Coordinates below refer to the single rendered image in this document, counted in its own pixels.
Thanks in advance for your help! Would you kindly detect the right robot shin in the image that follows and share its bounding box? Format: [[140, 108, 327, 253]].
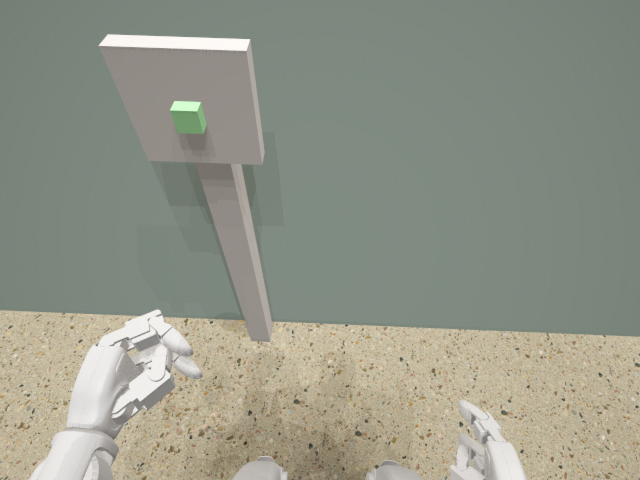
[[378, 460, 399, 468]]

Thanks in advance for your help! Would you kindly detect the robot left forearm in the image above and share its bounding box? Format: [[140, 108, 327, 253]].
[[29, 428, 119, 480]]

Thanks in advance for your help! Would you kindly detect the left robot hand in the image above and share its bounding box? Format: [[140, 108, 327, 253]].
[[66, 310, 203, 440]]

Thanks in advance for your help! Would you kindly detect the panel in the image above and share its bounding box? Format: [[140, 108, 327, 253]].
[[99, 34, 272, 342]]

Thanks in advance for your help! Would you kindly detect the button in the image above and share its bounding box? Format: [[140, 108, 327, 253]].
[[170, 101, 207, 134]]

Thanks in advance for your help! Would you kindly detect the right robot hand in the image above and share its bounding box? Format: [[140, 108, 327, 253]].
[[450, 400, 527, 480]]

